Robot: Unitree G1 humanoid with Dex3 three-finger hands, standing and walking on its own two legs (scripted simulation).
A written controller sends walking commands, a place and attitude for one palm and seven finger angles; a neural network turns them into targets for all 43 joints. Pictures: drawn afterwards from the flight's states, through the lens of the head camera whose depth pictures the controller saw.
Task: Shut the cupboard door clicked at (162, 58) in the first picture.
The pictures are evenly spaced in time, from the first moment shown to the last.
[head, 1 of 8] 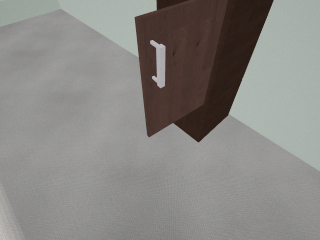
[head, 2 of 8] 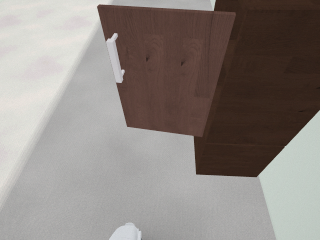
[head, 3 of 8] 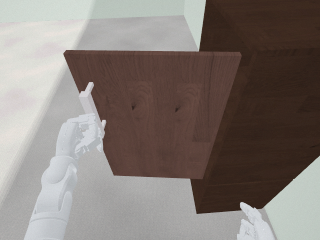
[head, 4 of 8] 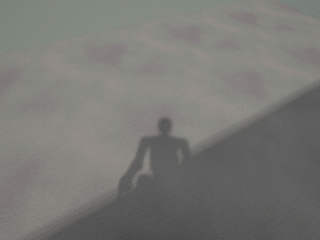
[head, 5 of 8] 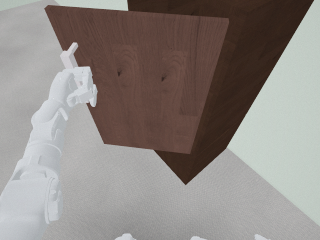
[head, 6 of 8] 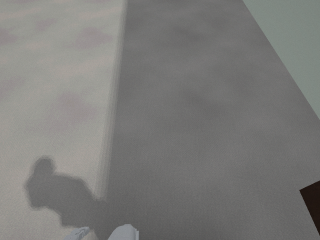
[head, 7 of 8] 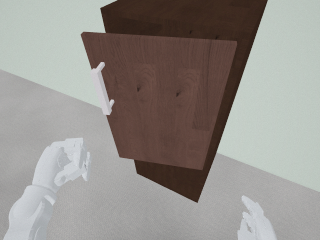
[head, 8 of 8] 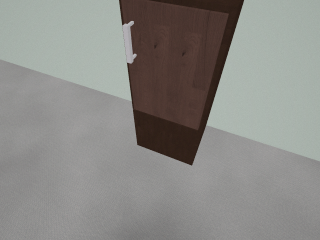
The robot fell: no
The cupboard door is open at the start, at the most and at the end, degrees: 83 83 0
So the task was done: yes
